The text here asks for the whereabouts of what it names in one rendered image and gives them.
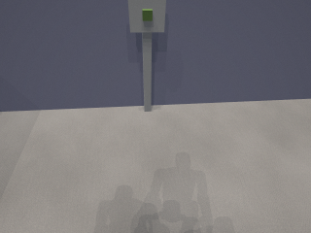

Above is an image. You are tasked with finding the panel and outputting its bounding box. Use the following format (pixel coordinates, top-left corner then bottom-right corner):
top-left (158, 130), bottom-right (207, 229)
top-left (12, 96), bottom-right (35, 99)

top-left (127, 0), bottom-right (166, 112)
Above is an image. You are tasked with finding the button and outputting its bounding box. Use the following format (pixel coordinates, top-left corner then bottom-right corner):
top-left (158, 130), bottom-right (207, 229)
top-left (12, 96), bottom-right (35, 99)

top-left (142, 9), bottom-right (153, 21)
